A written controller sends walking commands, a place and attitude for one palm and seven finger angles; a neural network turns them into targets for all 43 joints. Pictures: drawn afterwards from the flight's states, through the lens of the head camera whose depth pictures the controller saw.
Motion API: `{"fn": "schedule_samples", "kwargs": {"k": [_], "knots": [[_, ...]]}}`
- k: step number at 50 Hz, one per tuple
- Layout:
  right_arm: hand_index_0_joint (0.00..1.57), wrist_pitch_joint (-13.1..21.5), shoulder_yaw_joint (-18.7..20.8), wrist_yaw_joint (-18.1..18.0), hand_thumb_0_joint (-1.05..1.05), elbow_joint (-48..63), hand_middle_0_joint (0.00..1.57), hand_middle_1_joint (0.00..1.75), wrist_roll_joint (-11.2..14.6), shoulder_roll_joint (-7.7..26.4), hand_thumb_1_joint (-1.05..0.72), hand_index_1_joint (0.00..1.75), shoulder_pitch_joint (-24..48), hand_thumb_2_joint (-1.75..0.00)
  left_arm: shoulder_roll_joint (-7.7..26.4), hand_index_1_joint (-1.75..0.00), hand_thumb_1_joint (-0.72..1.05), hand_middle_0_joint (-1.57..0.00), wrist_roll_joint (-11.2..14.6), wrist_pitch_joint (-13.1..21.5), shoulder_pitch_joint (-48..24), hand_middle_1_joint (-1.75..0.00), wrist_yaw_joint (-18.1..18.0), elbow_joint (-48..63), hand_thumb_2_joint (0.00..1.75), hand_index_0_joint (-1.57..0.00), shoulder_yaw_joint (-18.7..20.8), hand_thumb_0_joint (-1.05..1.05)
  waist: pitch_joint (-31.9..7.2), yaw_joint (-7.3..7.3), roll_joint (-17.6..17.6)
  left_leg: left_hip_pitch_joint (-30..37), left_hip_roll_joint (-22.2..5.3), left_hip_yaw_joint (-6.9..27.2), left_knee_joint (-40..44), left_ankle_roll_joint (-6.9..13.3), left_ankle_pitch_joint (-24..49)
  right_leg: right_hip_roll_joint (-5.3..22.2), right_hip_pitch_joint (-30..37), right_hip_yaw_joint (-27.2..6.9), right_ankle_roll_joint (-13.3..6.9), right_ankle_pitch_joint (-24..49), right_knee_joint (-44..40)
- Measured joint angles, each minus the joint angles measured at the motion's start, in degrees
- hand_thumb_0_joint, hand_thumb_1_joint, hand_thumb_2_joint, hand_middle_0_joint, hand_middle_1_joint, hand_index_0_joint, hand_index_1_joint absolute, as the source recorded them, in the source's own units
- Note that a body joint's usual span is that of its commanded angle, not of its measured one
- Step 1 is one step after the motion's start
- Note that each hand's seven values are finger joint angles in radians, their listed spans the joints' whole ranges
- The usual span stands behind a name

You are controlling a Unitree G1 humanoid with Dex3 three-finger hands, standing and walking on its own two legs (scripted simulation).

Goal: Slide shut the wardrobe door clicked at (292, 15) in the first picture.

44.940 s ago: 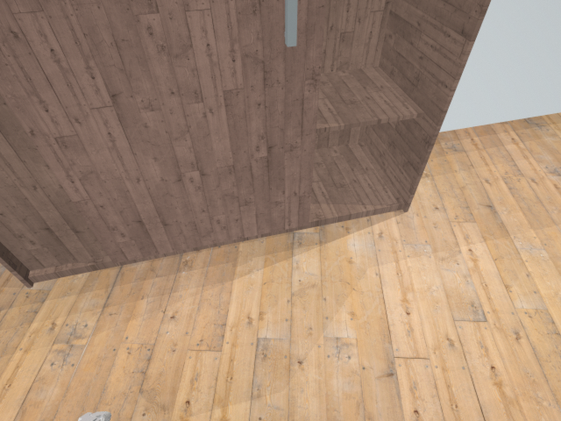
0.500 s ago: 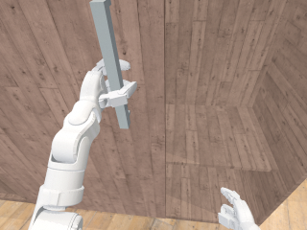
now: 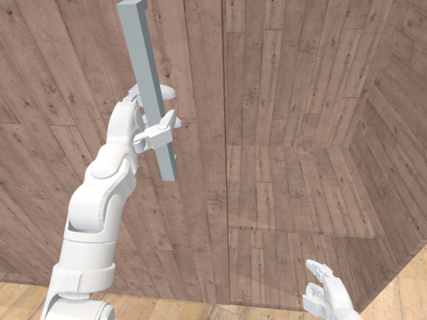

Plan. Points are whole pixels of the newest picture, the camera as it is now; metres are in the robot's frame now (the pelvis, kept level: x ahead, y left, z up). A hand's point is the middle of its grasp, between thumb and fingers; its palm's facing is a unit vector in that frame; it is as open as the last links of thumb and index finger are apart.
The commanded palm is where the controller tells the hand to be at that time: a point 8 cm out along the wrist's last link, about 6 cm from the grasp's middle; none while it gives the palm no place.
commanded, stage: grip the handle and tug to test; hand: left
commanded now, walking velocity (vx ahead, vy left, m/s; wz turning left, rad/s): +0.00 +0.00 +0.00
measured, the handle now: (158, 104) +0.38 +0.13 +0.26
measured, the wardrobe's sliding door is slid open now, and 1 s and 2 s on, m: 0.49 0.49 0.44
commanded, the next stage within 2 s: tug the door sideways, standing still in 0.34 s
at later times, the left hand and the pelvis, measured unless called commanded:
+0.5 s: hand (166, 131) +0.33 +0.10 +0.24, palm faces -0.03 -1.00 -0.06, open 6.2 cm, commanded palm +0.31 +0.15 +0.25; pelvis +0.03 +0.00 +0.00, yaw -1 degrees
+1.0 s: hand (169, 130) +0.34 +0.10 +0.24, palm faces +0.05 -1.00 -0.07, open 6.2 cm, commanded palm +0.31 +0.09 +0.25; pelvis +0.00 +0.01 +0.00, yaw +3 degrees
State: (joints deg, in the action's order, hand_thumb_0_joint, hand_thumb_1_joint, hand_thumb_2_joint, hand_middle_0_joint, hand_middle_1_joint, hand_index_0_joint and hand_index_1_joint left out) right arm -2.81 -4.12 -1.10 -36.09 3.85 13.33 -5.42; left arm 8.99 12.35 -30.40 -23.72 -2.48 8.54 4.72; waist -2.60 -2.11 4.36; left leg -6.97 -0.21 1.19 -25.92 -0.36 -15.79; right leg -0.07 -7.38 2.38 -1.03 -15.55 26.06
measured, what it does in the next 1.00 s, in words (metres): stands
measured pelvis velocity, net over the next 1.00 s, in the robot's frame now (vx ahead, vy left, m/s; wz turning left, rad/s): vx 0.00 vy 0.01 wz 0.05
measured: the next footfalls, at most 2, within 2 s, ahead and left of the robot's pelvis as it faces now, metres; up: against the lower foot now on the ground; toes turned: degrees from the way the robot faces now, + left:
right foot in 1.92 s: +0.08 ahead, -0.26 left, +0.00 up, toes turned +1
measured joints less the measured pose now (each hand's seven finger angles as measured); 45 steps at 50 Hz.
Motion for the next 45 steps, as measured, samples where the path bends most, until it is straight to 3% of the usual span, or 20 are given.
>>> {"fn": "schedule_samples", "kwargs": {"k": [14,24,28,33,45], "knots": [[0.20,-0.7,0.5,1.2,0.02,2.4,0.20,0.29,0.1,0.7,-0.90,0.30,-0.9,-0.90,0.7,-1.40,0.72,-0.43,-0.3,-1.1,5.7,-1.40,0.4,6.9,0.77,-0.25,2.0,-0.02,-1.4,1.34,0.6,-0.3,-0.3,-1.2,-0.2,0.0,-1.0,-0.3,-1.0,-1.2,0.0,-1.0,0.8],[0.20,-1.4,1.1,1.9,0.02,3.2,0.19,0.29,0.1,1.5,-0.90,0.30,-0.8,-0.90,0.8,-1.40,0.73,-0.42,0.5,-3.6,9.9,-1.40,1.0,14.5,0.76,-0.22,2.3,-0.02,-2.3,1.30,0.7,-0.8,-0.2,-1.3,-1.2,0.2,-2.7,-0.2,-1.6,-1.3,0.2,-2.7,1.9],[0.20,-1.2,1.3,1.4,0.01,2.3,0.19,0.29,0.1,1.9,-0.90,0.30,-0.4,-0.90,0.2,-1.40,0.72,-0.43,0.7,-4.7,8.5,-1.40,1.3,14.6,0.76,-0.25,1.1,-0.02,-1.8,0.26,0.5,-0.8,0.1,-0.5,-1.7,0.2,-3.2,0.1,-1.1,-0.5,0.3,-3.3,2.1],[0.20,-0.9,1.4,1.2,0.02,0.8,0.19,0.29,-0.1,1.7,-0.90,0.30,0.9,-0.90,-2.0,-1.40,0.70,-0.44,-1.0,-5.4,4.5,-1.40,-0.4,12.3,0.81,-0.28,-2.0,-0.01,-0.8,-1.36,0.0,-1.2,0.6,0.9,-2.5,0.2,-3.1,0.6,-0.7,0.9,0.3,-3.4,2.4],[0.20,-1.6,0.3,2.2,0.01,1.5,0.19,0.29,-0.4,-1.4,-0.90,0.30,2.5,-0.90,-4.7,-1.40,0.71,-0.42,-4.9,-2.2,-1.7,-1.40,-3.6,3.5,0.84,-0.23,-5.7,-0.02,0.7,-2.21,-0.2,-1.8,1.5,1.9,-3.5,0.6,-2.0,1.5,-0.7,1.9,0.6,-2.5,3.0]]}}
